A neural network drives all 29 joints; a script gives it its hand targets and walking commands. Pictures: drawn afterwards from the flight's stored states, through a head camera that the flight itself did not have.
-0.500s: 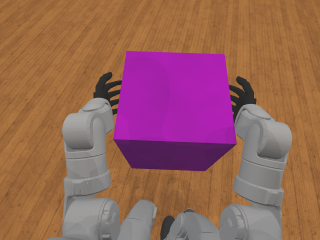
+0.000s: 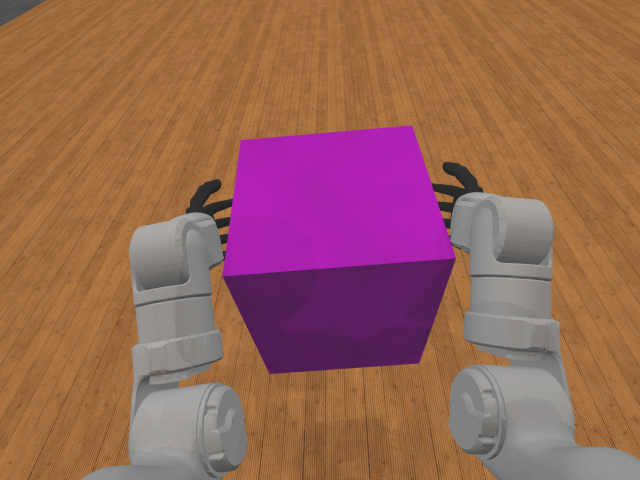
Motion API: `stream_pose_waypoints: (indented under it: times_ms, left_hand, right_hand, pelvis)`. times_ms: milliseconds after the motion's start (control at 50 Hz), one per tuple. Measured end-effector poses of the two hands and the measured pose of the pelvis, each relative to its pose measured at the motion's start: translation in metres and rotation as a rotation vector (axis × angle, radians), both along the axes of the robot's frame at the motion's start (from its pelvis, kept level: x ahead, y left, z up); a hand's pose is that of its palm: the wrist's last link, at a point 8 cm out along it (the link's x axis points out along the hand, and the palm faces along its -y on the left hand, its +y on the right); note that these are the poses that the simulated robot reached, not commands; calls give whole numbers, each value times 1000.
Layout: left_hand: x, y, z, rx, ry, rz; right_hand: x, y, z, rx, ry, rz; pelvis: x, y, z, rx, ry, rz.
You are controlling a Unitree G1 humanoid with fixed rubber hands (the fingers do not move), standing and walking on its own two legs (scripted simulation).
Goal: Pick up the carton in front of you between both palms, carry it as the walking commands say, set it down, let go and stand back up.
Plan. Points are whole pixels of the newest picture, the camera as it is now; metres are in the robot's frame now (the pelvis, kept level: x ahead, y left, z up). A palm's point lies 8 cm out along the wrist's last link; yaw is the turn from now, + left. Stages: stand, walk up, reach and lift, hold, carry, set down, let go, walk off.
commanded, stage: carry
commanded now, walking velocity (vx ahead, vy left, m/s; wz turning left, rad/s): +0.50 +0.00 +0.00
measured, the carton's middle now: (335, 258) +0.36 +0.00 +0.09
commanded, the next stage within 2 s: none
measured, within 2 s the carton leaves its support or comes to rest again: neither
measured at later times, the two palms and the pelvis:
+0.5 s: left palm (272, 162) +0.60 +0.11 +0.09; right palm (445, 151) +0.60 -0.19 +0.09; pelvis +0.32 -0.05 +0.00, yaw +2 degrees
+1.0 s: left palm (263, 91) +0.87 +0.16 +0.09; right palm (397, 77) +0.88 -0.14 +0.10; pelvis +0.63 +0.00 +0.00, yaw +0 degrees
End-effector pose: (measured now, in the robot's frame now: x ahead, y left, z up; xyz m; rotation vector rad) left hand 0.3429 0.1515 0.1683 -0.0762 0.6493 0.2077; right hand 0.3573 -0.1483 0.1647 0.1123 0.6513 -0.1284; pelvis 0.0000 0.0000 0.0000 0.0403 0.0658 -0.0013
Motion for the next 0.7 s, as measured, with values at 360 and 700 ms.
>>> stream_pose_waypoints:
  times_ms: [360,700]
  left_hand:
    - [176,-18,-87,-52,77,-23]
    - [325,-40,-37,36,-10,20]
  right_hand:
    - [161,-17,-77,-39,77,-51]
    - [333,-39,-41,-37,-17,60]
  pelvis:
    - [218,-16,23,-63,27,-11]
    - [436,-52,28,-14,9,50]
